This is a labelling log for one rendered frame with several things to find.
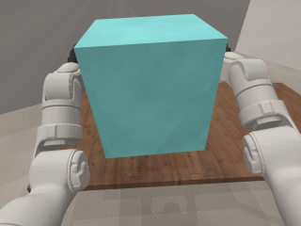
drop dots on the robot right hand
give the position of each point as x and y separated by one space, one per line
227 49

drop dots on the right robot forearm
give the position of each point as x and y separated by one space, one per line
254 93

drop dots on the robot right upper arm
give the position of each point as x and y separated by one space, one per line
275 155

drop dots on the left robot forearm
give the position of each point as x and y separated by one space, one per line
61 110

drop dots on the carton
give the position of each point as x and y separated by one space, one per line
151 82

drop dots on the robot left hand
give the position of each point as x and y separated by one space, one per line
72 58

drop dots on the table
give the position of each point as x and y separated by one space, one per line
222 161

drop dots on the robot left upper arm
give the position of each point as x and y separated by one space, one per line
55 179

